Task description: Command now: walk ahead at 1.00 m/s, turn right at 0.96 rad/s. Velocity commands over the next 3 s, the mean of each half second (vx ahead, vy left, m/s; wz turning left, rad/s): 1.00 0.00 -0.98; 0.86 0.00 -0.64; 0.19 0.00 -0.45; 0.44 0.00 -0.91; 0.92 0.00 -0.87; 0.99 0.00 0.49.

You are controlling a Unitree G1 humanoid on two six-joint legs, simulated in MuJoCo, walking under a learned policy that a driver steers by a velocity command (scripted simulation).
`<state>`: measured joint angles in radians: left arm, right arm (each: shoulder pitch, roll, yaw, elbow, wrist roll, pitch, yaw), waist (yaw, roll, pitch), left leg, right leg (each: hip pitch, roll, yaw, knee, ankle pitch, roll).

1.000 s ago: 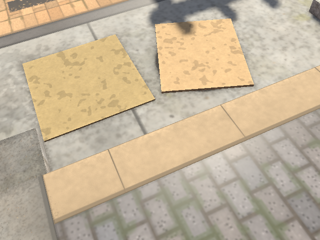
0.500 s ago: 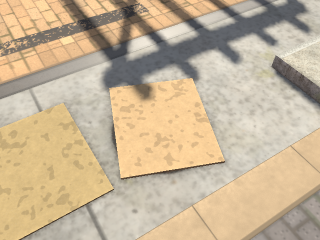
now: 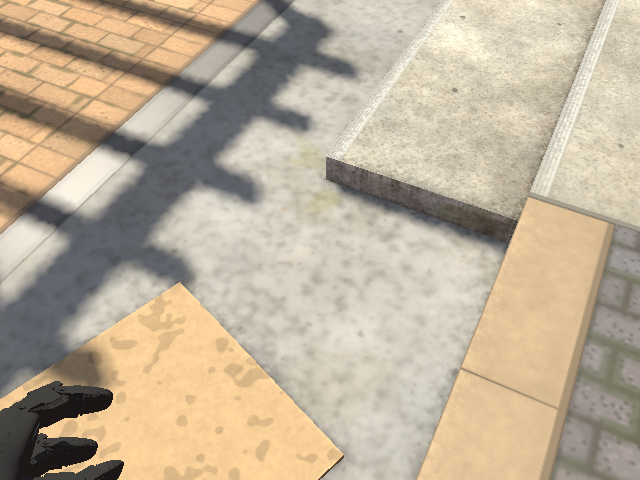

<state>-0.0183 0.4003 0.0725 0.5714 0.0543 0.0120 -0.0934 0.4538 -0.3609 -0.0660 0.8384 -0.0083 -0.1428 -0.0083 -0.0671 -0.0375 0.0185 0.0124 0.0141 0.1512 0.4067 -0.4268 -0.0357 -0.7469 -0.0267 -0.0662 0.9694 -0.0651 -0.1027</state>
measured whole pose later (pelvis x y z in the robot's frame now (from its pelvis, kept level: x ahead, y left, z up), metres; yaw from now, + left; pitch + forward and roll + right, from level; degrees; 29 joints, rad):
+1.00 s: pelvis +0.81 -0.12 -0.20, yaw -51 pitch +1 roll -1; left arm 0.39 0.25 0.05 0.88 0.00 -0.07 0.00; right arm 0.15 -0.24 -0.01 0.71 -0.03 -0.07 0.02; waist 0.01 0.02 0.08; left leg -0.69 0.12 -0.02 0.79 -0.04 -0.01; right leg -0.04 0.11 -0.01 0.36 -0.33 -0.11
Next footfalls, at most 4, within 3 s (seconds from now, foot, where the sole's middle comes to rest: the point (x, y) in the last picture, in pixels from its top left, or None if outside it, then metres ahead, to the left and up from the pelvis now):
0.08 right None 0.23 -0.05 -0.76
0.40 left None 0.52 0.18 -0.95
0.74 right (362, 411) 0.72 -0.12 -0.97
1.10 left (395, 282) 1.11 -0.26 -0.97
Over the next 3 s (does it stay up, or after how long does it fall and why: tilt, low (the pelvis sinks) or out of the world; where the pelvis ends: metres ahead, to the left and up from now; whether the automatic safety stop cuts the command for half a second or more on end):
stays up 0.64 -1.00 0.01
